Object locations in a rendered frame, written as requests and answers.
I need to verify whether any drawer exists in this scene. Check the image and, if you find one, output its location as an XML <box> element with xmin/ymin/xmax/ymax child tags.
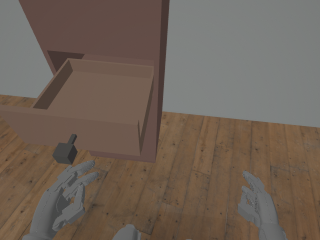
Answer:
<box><xmin>0</xmin><ymin>58</ymin><xmax>154</xmax><ymax>156</ymax></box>

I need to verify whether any robot left thigh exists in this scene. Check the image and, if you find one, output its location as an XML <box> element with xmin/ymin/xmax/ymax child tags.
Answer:
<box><xmin>112</xmin><ymin>227</ymin><xmax>142</xmax><ymax>240</ymax></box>

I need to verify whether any cabinet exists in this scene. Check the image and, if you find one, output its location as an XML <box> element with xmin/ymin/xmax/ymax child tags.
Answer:
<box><xmin>18</xmin><ymin>0</ymin><xmax>170</xmax><ymax>163</ymax></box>

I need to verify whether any handle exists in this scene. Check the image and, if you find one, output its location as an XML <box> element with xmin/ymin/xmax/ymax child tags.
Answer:
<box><xmin>52</xmin><ymin>134</ymin><xmax>78</xmax><ymax>165</ymax></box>

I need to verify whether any left robot shin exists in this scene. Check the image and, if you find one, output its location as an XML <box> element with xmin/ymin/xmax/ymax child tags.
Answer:
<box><xmin>125</xmin><ymin>224</ymin><xmax>135</xmax><ymax>228</ymax></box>

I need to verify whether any robot left hand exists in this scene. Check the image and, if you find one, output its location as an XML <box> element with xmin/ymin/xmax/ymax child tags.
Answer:
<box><xmin>29</xmin><ymin>160</ymin><xmax>99</xmax><ymax>239</ymax></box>

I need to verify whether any robot right hand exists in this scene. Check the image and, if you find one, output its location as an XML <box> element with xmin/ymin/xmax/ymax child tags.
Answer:
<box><xmin>237</xmin><ymin>170</ymin><xmax>279</xmax><ymax>229</ymax></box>

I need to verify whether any right robot forearm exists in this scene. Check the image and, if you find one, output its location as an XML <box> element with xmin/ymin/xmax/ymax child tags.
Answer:
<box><xmin>258</xmin><ymin>223</ymin><xmax>288</xmax><ymax>240</ymax></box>

